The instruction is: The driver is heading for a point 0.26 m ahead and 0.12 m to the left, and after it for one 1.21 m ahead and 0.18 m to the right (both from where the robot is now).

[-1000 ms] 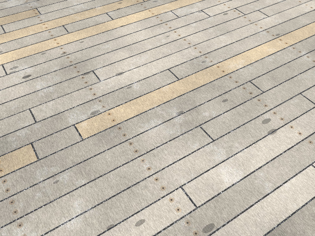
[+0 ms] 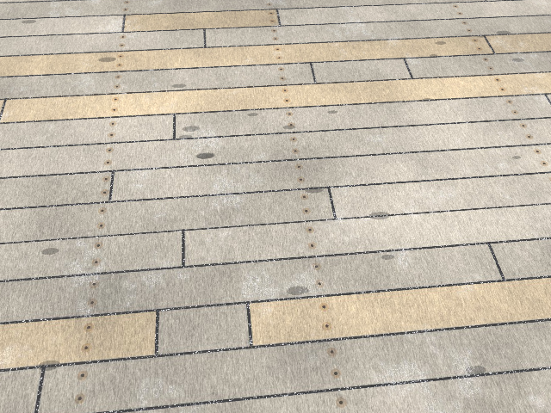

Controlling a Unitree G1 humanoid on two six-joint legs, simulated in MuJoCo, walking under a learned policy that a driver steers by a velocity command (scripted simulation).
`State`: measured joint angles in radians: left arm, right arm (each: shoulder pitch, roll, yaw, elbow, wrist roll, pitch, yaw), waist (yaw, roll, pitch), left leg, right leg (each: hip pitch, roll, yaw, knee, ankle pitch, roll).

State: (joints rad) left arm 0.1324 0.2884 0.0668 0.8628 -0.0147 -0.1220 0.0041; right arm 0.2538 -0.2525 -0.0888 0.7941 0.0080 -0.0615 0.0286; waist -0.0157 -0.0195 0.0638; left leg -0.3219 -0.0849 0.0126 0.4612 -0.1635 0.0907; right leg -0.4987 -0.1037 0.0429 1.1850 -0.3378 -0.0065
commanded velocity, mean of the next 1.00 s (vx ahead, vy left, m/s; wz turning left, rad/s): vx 0.13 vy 0.00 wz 0.22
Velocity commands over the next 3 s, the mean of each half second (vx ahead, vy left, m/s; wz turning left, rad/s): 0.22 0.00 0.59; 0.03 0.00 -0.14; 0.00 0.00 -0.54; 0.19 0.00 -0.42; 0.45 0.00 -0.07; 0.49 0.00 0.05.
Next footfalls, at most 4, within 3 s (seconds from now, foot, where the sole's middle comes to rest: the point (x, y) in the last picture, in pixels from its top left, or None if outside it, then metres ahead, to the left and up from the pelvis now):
0.30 right None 0.36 -0.11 -0.77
0.68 left None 0.23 0.12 -0.77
1.00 right None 0.29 -0.12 -0.77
1.54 left None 0.32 0.09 -0.77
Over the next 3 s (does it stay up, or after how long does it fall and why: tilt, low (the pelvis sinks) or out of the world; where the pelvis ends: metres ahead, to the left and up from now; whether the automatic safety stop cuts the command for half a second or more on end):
stays up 0.79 -0.29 -0.01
